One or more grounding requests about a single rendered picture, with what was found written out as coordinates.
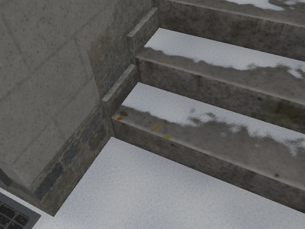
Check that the stairs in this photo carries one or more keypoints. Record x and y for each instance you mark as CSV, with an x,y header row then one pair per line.
x,y
221,90

